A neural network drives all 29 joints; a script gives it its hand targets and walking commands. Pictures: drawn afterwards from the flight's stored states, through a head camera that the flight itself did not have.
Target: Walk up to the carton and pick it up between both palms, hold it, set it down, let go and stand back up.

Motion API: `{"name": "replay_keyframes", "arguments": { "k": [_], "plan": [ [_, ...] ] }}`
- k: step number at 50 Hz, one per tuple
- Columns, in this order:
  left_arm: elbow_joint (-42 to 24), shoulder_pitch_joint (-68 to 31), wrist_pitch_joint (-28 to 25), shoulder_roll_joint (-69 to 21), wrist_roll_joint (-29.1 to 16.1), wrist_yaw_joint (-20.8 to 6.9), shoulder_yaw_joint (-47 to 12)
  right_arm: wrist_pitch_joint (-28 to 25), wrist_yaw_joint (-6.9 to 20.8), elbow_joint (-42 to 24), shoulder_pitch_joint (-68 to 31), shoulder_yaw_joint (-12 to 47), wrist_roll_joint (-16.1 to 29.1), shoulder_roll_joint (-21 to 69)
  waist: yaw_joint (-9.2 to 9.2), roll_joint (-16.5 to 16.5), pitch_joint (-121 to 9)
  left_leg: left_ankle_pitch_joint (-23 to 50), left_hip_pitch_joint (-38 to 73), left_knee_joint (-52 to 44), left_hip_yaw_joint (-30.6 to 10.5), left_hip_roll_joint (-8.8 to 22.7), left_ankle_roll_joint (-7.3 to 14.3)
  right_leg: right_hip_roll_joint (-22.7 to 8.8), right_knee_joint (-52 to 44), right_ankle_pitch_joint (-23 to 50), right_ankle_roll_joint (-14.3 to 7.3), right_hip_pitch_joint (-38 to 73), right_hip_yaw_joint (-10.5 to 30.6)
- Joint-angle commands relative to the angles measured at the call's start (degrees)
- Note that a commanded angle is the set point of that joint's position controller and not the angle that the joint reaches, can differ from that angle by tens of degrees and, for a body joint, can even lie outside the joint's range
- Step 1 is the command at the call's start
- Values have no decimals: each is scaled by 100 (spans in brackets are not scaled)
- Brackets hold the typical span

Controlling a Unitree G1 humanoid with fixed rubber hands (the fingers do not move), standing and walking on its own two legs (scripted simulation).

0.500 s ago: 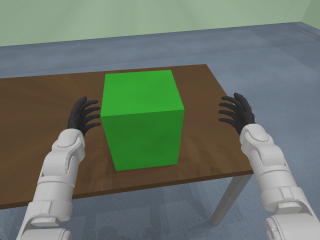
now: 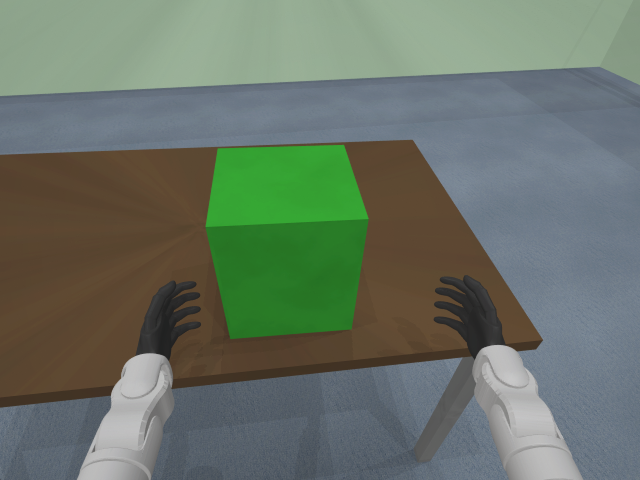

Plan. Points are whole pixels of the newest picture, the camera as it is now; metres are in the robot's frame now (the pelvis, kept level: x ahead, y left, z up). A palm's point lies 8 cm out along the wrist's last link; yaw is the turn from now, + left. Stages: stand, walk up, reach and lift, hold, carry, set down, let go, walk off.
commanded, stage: set down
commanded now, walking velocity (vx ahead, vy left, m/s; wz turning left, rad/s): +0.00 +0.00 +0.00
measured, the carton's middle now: (287, 242) +0.50 +0.06 +0.04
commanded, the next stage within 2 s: none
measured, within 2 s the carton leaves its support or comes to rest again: neither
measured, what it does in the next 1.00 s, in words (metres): shifts its weight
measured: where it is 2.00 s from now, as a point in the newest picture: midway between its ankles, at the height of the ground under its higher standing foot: outside the picture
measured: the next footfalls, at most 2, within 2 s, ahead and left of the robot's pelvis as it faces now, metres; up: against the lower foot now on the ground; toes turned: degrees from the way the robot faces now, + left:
none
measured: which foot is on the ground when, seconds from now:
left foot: down 0.00-1.00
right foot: down 0.00-1.00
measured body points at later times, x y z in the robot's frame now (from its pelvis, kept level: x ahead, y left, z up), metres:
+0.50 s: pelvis +0.03 +0.02 +0.00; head +0.00 +0.03 +0.45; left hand +0.21 +0.25 -0.04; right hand +0.20 -0.23 -0.04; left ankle +0.02 +0.13 -0.74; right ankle +0.06 -0.08 -0.74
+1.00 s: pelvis +0.07 +0.03 +0.00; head +0.06 +0.04 +0.45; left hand +0.22 +0.25 -0.06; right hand +0.21 -0.20 -0.06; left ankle +0.02 +0.13 -0.74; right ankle +0.06 -0.08 -0.74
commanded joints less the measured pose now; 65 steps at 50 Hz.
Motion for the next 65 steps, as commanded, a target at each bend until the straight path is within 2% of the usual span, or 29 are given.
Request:
{"name": "replay_keyframes", "arguments": {
  "k": [1,6,10,16,20,25,30,35,39,45,52,60,65],
  "plan": [
    [-1222,-1481,-654,866,-56,27,145,-489,3,-1331,-1370,-290,-47,-766,25,102,-1345,-284,-1127,-588,195,-8,208,-334,-166,-265,144,1968,545],
    [-1305,-867,-767,1092,-182,53,-25,-495,61,-1499,-553,-275,-83,-783,46,185,-1022,-554,-1398,-655,228,11,185,-340,-112,-411,139,2033,593],
    [-1377,-334,-644,1255,-258,61,-126,-412,138,-1600,23,-335,-187,-840,63,220,-760,-759,-1539,-720,250,35,161,-342,-96,-565,135,2040,603],
    [-1723,660,-88,1366,-185,99,-221,-208,268,-1549,1009,-419,-321,-970,66,305,-378,-715,-1441,-817,247,70,61,-341,-112,-491,122,1974,601],
    [-2033,1324,401,1317,-16,123,-213,-166,338,-1527,1495,-465,-453,-998,85,219,-187,-572,-1287,-864,237,92,-7,-327,-150,-384,134,1826,599],
    [-2265,1839,730,1193,206,177,-190,-333,398,-1416,1839,-424,-597,-877,150,190,5,-499,-1082,-867,232,92,-70,-292,-144,-338,157,1450,575],
    [-2316,2070,569,1100,334,235,-208,-730,411,-1221,2036,-449,-761,-782,178,219,-37,-335,-882,-788,249,98,-112,-255,-79,-221,197,1248,566],
    [-2241,2310,527,944,479,209,-204,-941,336,-1001,2267,-408,-830,-701,159,159,-72,122,-662,-706,244,93,-147,-214,-102,168,220,1311,588],
    [-2193,2529,820,756,669,107,-125,-872,253,-868,2464,-272,-794,-638,163,160,-30,600,-470,-683,237,81,-206,-185,-217,500,214,1425,593],
    [-2417,2600,1420,592,888,0,10,-528,132,-974,2560,-79,-685,-606,197,197,39,1198,-149,-689,241,53,-269,-123,-411,840,193,1521,597],
    [-2686,2564,2035,563,934,-88,129,7,48,-1256,2665,52,-559,-619,245,275,-64,1893,207,-670,265,61,-289,-97,-547,1203,184,1561,637],
    [-2703,2657,2135,539,943,-207,178,161,52,-1238,2795,54,-450,-658,281,487,-303,3028,644,-480,258,96,-385,-15,-643,1495,129,1400,699],
    [-2560,2633,2113,494,959,-272,190,156,86,-1099,2761,14,-480,-655,276,440,-263,3122,765,-446,255,124,-418,24,-737,1381,96,1265,686]
  ]
}}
